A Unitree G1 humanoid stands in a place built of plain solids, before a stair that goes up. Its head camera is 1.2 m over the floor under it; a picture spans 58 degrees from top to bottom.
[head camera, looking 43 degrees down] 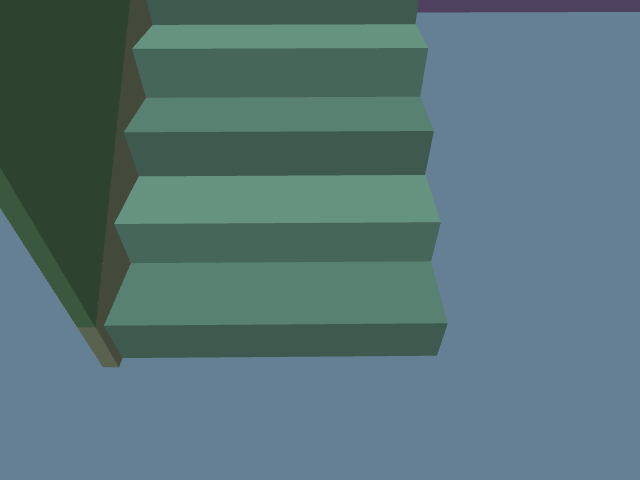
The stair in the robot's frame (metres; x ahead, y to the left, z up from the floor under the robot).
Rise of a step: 0.17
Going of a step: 0.25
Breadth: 0.99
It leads straight ahead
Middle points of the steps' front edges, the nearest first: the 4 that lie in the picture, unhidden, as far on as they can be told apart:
0.74 0.13 0.17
0.99 0.13 0.34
1.24 0.13 0.51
1.49 0.13 0.68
